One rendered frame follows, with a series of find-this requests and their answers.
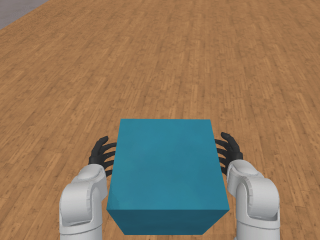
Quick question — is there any carton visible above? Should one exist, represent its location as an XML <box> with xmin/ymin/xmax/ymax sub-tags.
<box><xmin>106</xmin><ymin>118</ymin><xmax>230</xmax><ymax>235</ymax></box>

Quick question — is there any robot right forearm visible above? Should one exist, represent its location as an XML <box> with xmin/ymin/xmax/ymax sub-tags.
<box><xmin>226</xmin><ymin>159</ymin><xmax>280</xmax><ymax>240</ymax></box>

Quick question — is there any left robot hand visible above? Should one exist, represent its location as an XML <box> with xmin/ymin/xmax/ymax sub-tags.
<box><xmin>88</xmin><ymin>136</ymin><xmax>117</xmax><ymax>177</ymax></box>

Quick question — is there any right robot hand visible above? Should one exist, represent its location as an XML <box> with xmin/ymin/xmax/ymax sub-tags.
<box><xmin>214</xmin><ymin>132</ymin><xmax>243</xmax><ymax>176</ymax></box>

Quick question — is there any robot left forearm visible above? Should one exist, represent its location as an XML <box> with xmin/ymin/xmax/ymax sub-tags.
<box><xmin>59</xmin><ymin>164</ymin><xmax>108</xmax><ymax>240</ymax></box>

